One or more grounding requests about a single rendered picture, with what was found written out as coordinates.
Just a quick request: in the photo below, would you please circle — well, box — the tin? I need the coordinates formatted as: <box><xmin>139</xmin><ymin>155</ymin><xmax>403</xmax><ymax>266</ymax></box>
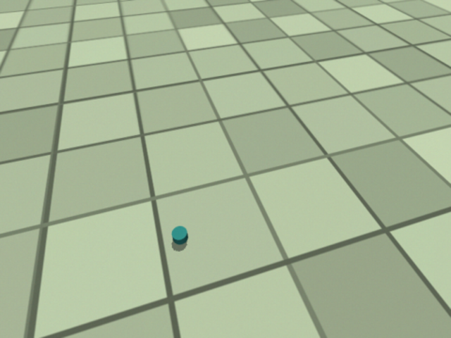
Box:
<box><xmin>172</xmin><ymin>226</ymin><xmax>188</xmax><ymax>244</ymax></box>

